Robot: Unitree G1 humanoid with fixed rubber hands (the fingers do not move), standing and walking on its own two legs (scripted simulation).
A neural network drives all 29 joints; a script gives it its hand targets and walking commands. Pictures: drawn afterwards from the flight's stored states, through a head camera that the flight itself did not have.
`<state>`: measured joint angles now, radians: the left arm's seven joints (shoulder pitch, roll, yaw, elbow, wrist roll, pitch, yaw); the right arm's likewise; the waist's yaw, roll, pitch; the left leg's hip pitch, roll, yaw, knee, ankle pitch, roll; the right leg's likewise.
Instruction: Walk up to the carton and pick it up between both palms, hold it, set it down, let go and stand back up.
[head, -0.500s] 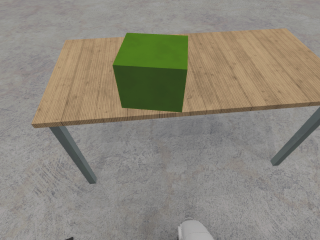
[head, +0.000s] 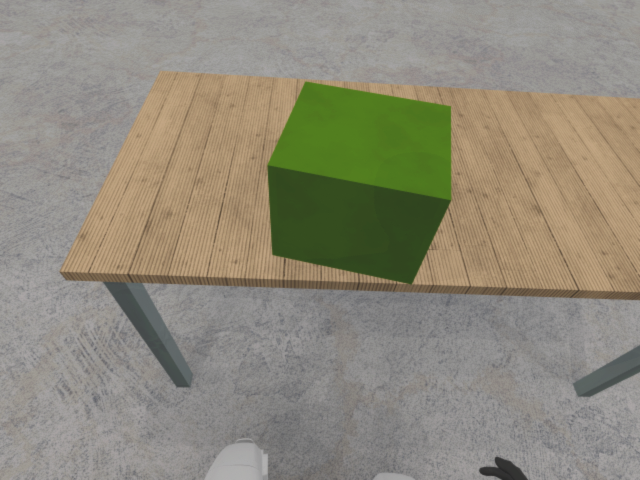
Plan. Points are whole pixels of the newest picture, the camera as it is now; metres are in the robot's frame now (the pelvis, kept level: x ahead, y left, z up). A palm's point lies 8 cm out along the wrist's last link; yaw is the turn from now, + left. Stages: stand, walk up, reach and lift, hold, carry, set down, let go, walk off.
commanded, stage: walk up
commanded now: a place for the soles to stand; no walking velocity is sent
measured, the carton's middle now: (358, 183) +0.55 -0.05 +0.03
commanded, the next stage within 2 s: none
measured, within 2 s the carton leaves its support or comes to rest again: neither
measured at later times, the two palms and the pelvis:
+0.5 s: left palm out of the picture +0.11 +0.26 -0.09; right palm out of the picture +0.12 -0.23 -0.10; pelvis +0.04 +0.01 +0.02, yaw +0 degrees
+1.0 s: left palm out of the picture +0.11 +0.24 -0.10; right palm out of the picture +0.10 -0.25 -0.09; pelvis +0.04 +0.00 +0.03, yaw +0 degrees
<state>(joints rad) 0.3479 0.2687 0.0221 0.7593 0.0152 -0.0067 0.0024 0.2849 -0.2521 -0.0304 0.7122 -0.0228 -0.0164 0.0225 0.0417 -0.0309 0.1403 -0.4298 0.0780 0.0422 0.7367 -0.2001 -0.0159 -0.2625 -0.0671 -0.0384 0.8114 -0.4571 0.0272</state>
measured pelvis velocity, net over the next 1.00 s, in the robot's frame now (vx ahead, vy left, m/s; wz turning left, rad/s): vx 0.04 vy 0.00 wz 0.00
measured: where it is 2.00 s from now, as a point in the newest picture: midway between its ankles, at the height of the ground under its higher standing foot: outside the picture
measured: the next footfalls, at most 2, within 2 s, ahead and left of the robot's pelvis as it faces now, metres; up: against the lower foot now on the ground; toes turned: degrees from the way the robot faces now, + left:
right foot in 1.62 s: +0.29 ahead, -0.21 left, +0.00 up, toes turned -4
left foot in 2.00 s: +0.15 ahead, -0.01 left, +0.00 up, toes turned +10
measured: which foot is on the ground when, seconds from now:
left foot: down 0.00-1.00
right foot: down 0.00-1.00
